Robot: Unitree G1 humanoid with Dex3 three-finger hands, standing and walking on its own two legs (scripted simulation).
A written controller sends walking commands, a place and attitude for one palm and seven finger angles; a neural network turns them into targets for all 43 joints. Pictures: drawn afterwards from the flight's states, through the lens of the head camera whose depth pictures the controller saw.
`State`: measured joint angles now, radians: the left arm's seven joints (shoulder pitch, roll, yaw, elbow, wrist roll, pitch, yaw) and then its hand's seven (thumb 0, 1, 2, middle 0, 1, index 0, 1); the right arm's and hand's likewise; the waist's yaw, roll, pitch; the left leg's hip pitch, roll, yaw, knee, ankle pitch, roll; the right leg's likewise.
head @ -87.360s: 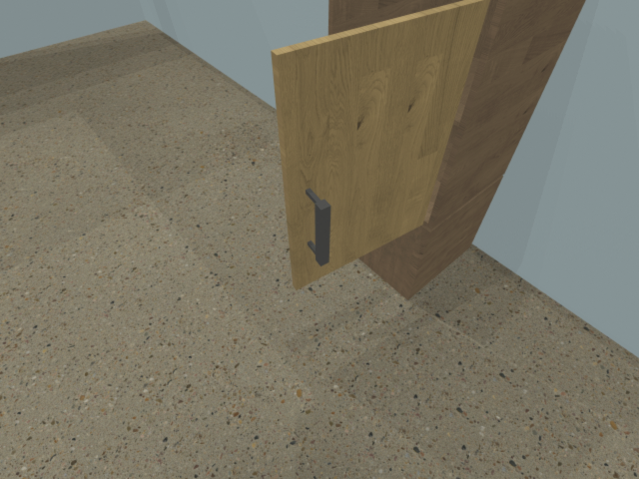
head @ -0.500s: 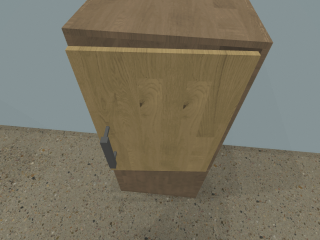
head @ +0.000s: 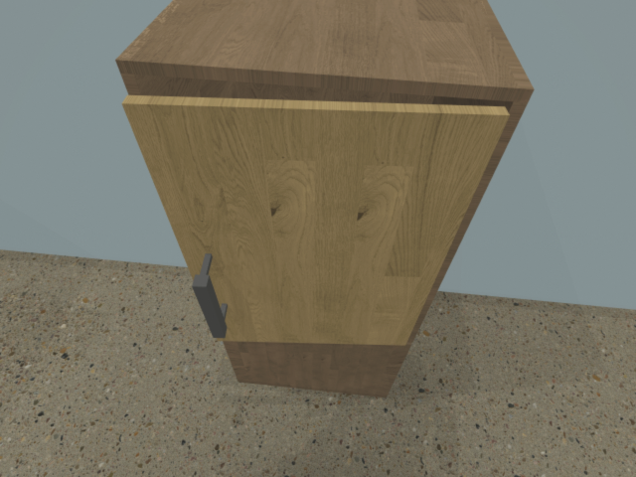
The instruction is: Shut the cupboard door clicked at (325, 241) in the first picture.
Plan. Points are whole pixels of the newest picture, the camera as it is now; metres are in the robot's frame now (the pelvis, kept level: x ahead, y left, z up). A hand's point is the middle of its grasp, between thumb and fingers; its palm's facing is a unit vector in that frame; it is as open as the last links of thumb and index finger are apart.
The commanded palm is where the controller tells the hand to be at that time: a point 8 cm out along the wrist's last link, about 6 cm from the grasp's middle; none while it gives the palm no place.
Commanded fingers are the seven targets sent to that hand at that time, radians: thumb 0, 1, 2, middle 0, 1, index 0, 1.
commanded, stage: come to a stop and stand still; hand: left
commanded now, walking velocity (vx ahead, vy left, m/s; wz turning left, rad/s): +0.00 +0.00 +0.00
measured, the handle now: (213, 298) +0.41 +0.21 -0.11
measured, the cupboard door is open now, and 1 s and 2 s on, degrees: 5 5 5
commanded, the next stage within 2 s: look again from close up in 0.70 s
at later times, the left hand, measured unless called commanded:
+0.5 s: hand out of the picture -0.01 +0.19 -0.17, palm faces +0.00 -0.97 -0.22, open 7.3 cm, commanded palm none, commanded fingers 0.00 0.90 0.90 -0.20 -0.30 -0.20 -0.30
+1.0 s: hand out of the picture -0.02 +0.16 -0.18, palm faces +0.02 -0.98 -0.17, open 7.3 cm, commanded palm none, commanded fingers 0.00 0.90 0.90 -0.20 -0.30 -0.20 -0.30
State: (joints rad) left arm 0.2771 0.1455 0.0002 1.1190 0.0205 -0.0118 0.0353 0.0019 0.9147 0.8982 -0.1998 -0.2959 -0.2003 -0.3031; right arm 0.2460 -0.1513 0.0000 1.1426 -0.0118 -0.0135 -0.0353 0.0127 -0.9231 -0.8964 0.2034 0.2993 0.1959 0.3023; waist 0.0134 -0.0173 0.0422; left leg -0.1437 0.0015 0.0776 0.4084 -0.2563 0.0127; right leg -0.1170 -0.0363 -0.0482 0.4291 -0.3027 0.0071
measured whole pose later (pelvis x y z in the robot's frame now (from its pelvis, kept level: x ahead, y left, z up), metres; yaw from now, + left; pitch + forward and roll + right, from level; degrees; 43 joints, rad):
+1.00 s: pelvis -0.01 +0.00 +0.00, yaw +0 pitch -1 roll +1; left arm 0.28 0.13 -0.01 1.13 0.02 -0.01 0.03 0.00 0.91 0.90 -0.20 -0.30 -0.20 -0.30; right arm 0.27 -0.15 0.01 1.13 -0.01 -0.02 -0.03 0.01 -0.91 -0.90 0.20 0.30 0.20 0.30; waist 0.01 0.00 0.05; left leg -0.17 0.00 0.08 0.45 -0.26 0.02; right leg -0.14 -0.04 -0.04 0.47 -0.31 0.01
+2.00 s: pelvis -0.09 -0.02 -0.14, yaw +2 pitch +16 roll -3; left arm 0.39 0.21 0.10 -0.03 -0.26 -0.51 -0.26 0.01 0.90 0.90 -0.60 -0.73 -0.60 -0.73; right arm 0.16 -0.21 0.01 0.52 0.01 -0.25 -0.05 0.01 -0.90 -0.90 0.20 0.30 0.20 0.30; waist 0.06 0.03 -0.15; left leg -1.12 0.05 -0.05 1.36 -0.52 -0.02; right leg -1.03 -0.03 -0.15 1.34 -0.59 -0.05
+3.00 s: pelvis -0.07 +0.01 -0.13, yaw +1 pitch +18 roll -4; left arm 0.38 0.24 0.15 -0.03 -0.27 -0.41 -0.25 0.01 0.90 0.90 -1.30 -1.49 -1.30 -1.50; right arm 0.23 -0.24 0.01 0.49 0.01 -0.14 -0.04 0.01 -0.90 -0.90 0.21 0.30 0.20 0.30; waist 0.01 0.04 -0.18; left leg -1.11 0.04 -0.02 1.34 -0.55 0.02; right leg -1.01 -0.03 -0.11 1.28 -0.59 -0.01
